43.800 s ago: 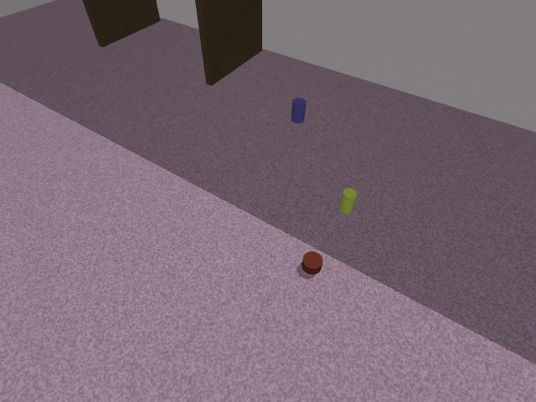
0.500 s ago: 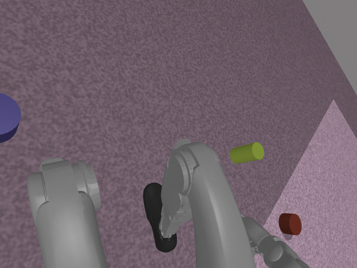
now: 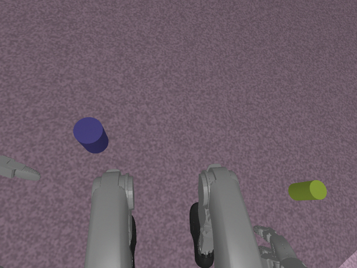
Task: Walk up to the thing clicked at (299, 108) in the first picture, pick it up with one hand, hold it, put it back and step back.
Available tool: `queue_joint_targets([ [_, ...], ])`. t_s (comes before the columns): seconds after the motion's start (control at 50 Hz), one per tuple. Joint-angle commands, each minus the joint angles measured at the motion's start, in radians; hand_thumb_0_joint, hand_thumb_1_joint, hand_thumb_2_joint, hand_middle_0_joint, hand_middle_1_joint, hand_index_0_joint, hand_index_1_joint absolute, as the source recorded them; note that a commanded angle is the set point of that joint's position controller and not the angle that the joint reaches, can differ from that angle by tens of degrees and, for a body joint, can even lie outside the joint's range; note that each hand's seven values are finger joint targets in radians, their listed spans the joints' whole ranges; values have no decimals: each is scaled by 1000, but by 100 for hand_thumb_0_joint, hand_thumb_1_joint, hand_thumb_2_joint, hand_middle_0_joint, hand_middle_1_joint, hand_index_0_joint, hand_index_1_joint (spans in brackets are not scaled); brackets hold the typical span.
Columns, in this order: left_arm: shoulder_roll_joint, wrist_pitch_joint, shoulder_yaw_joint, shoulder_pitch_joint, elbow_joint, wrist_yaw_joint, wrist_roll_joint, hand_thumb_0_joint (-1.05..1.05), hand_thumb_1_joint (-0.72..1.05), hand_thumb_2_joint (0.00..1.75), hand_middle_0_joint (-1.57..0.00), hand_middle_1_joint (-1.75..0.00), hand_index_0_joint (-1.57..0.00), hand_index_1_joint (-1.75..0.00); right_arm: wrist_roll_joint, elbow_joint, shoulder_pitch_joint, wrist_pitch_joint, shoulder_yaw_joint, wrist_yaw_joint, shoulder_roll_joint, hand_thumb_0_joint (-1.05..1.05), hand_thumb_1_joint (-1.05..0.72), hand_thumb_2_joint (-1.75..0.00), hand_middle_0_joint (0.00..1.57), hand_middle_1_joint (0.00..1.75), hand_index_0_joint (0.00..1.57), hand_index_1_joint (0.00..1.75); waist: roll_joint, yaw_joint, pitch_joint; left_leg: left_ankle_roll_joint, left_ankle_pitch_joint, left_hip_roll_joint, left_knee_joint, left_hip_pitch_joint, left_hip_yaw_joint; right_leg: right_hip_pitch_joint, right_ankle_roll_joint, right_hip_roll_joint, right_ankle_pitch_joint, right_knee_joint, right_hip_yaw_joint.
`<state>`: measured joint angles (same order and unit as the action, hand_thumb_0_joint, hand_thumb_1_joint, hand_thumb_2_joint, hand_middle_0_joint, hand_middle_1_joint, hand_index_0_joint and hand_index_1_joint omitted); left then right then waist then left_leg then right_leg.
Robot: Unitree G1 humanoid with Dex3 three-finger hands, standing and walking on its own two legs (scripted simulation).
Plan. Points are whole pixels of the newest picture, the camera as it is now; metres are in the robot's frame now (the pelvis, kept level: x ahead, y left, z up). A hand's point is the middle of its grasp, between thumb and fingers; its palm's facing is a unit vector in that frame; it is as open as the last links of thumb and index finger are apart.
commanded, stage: home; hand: left
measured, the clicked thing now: (92, 136) +0.47 +0.24 -0.33
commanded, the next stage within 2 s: none
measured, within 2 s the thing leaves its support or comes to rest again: neither
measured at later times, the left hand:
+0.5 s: hand out of the picture +0.29 +0.24 +0.12, palm faces +0.19 -0.90 -0.39, open 17.5 cm
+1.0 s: hand out of the picture +0.25 +0.19 +0.28, palm faces +0.21 -0.93 -0.30, open 17.5 cm
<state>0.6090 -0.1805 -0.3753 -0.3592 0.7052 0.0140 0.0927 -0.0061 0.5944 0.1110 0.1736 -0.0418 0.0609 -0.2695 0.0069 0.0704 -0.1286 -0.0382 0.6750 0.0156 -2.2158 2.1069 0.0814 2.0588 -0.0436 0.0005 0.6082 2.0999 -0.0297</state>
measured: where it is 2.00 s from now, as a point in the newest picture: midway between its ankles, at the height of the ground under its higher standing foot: (164, 253)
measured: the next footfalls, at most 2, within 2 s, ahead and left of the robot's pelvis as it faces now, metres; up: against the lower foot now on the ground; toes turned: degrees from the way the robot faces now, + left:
none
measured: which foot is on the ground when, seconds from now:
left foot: down 0.00-1.00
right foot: down 0.00-1.00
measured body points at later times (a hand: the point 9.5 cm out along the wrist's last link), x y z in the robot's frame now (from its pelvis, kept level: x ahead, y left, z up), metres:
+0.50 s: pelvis +0.06 -0.02 +0.23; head +0.18 +0.01 +0.66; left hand +0.28 +0.28 +0.15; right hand +0.25 -0.26 +0.13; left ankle +0.08 +0.11 -0.36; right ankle +0.12 -0.14 -0.36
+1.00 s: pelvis +0.10 -0.01 +0.32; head +0.11 -0.01 +0.77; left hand +0.23 +0.24 +0.30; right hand +0.29 -0.23 +0.25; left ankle +0.08 +0.11 -0.36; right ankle +0.12 -0.14 -0.36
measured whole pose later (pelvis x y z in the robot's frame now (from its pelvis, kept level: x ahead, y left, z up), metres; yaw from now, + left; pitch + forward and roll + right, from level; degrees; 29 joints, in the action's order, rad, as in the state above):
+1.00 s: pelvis +0.10 -0.01 +0.32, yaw +6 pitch +9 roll -2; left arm 0.22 0.26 0.03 0.48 -0.04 -0.16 -0.02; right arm -0.02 0.47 0.28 -0.08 -0.03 -0.19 -0.20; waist 0.05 0.02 -0.15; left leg 0.00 0.50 0.03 -0.99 0.65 0.03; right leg 0.63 -0.02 -0.01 0.45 0.93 -0.03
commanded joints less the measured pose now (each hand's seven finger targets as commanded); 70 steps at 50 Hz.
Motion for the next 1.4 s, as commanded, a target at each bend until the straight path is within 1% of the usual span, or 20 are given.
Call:
queue_joint_targets([
  [0.0, 218, 35, -28, -62, -349, -51, -21, 0, -56, 5, -5, -5, -5, -5, -29, -137, 73, -34, 104, -55, -219, 0, -90, -90, 20, 30, 20, 30, 148, -15, -614, 8, 61, 2, 514, -594, 37, -379, 76, 26, 26, -334, -51],
  [0.1, 168, 95, -13, 39, -457, -98, -37, 0, -55, 5, -5, -5, -5, -5, -36, -150, 77, -66, 106, -102, -175, 0, -90, -90, 20, 30, 20, 30, 151, -28, -622, 9, -17, 1, 612, -724, -10, -563, 76, 21, -14, -482, -19],
  [0.18, 19, 143, 70, 176, -364, -114, -52, 0, -56, 5, -5, -5, -5, -5, -36, -154, 74, -99, 101, -129, -141, 0, -90, -90, 20, 30, 20, 30, 87, -3, -523, 4, -122, -6, 669, -770, -49, -698, 73, 17, -95, -603, -7],
  [0.2, 9, 154, 76, 187, -369, -119, -55, 0, -56, 5, -5, -5, -5, -5, -37, -161, 71, -108, 101, -136, -138, 0, -90, -90, 20, 30, 20, 30, 79, -6, -511, 2, -127, -9, 692, -783, -54, -739, 71, 16, -102, -638, -4],
  [0.22, 68, 154, 42, 144, -463, -129, -59, 0, -54, 6, -5, -5, -5, -5, -39, -158, 84, -113, 103, -143, -136, 0, -90, -90, 20, 30, 20, 30, 81, -22, -535, 2, -142, -8, 716, -813, -60, -801, 69, 13, -112, -671, 3],
  [0.24, 7, 174, 78, 240, -366, -131, -56, 0, -56, 5, -5, -5, -5, -5, -42, -165, 79, -120, 100, -147, -130, 0, -90, -90, 20, 30, 20, 30, 59, -16, -508, 2, -176, -9, 741, -839, -63, -851, 67, 12, -147, -703, 7],
  [0.3, -70, 210, 132, 315, -381, -141, -68, 0, -59, 3, -5, -5, -5, -5, -42, -163, 86, -144, 92, -157, -113, 0, -90, -90, 20, 30, 20, 30, 59, -14, -475, 7, -248, -8, 818, -942, -61, -937, 67, 12, -218, -773, 7],
  [0.38, -77, 249, 139, 343, -442, -164, -75, 0, -60, 3, -5, -4, -5, -4, -42, -170, 102, -168, 86, -177, -103, 0, -90, -90, 20, 30, 20, 30, 61, -24, -453, 10, -315, -8, 919, -1066, -62, -1077, 66, 6, -284, -878, 8],
  [0.4, -49, 254, 126, 318, -511, -173, -78, 0, -57, 4, -5, -5, -5, -5, -43, -172, 113, -173, 87, -183, -103, 0, -90, -90, 20, 30, 20, 30, 67, -36, -464, 10, -323, -10, 943, -1104, -66, -1112, 65, 4, -291, -905, 11],
  [0.42, -129, 273, 184, 406, -433, -175, -78, 0, -57, 4, -5, -5, -5, -5, -42, -177, 102, -180, 79, -186, -93, 0, -90, -90, 20, 30, 20, 30, 50, -15, -412, 13, -332, -8, 973, -1122, -63, -1130, 64, 6, -299, -929, 5],
  [0.5, -174, 311, 220, 448, -512, -194, -87, 0, -59, 3, -5, -5, -5, -5, -40, -187, 114, -201, 77, -208, -84, 0, -90, -90, 20, 30, 20, 30, 84, -20, -344, 25, -358, -2, 1087, -1247, -59, -1201, 65, 9, -306, -1024, -4],
  [0.56, -164, 336, 239, 461, -653, -208, -93, 0, -57, 4, -5, -5, -5, -5, -38, -201, 128, -211, 70, -223, -77, 0, -90, -90, 20, 30, 20, 30, 96, -30, -328, 27, -358, -7, 1168, -1337, -66, -1300, 60, 6, -313, -1103, -5],
  [0.66, -283, 389, 321, 708, -660, -212, -101, 0, -57, 5, -5, -5, -5, -5, -32, -225, 126, -233, 61, -244, -56, 0, -90, -90, 20, 30, 20, 30, 55, -27, -211, 30, -418, -3, 1270, -1423, -62, -1400, 56, 16, -363, -1199, -24],
  [0.7, -231, 392, 295, 677, -813, -218, -102, 0, -55, 6, -5, -5, -5, -5, -30, -228, 133, -241, 65, -250, -57, 0, -90, -90, 20, 30, 20, 30, 65, -46, -225, 31, -441, -5, 1300, -1466, -63, -1453, 57, 16, -382, -1223, -29],
  [0.78, -306, 413, 357, 782, -830, -208, -105, 0, -56, 5, -5, -5, -5, -5, -24, -252, 120, -261, 59, -256, -47, 0, -90, -90, 20, 30, 20, 30, 34, -29, -113, 33, -414, 0, 1360, -1488, -58, -1455, 56, 26, -351, -1266, -45],
  [0.88, -264, 408, 318, 777, -967, -196, -104, 0, -55, 5, -5, -5, -5, -5, -19, -276, 116, -291, 65, -259, -54, 0, -90, -90, 20, 30, 20, 30, 30, -41, -64, 31, -382, -5, 1402, -1503, -64, -1487, 52, 25, -320, -1309, -45],
  [0.92, -335, 412, 371, 845, -861, -182, -102, 0, -56, 5, -5, -5, -5, -5, -17, -276, 113, -300, 58, -255, -47, 0, -90, -90, 20, 30, 20, 30, 1, -29, -7, 32, -349, -1, 1418, -1496, -56, -1467, 50, 30, -289, -1316, -50],
  [0.98, -291, 395, 319, 799, -910, -179, -96, 0, -54, 6, -5, -5, -5, -5, -9, -272, 126, -314, 69, -255, -53, 0, -90, -90, 20, 30, 20, 30, 20, -37, -62, 33, -391, -3, 1409, -1517, -61, -1500, 52, 26, -326, -1309, -41],
  [1.04, -313, 389, 348, 788, -915, -172, -94, 0, -58, 4, -5, -5, -5, -5, -5, -279, 118, -324, 71, -254, -59, 0, -90, -90, 20, 30, 20, 30, 30, -32, -76, 37, -421, -5, 1409, -1544, -60, -1515, 53, 26, -349, -1305, -42],
  [1.38, -306, 379, 334, 779, -905, -165, -97, 0, -57, 4, -5, -5, -5, -5, -4, -271, 101, -348, 66, -247, -57, 0, -90, -90, 20, 30, 20, 30, 18, -45, -40, 30, -340, -11, 1425, -1516, -68, -1512, 50, 20, -286, -1342, -33],
])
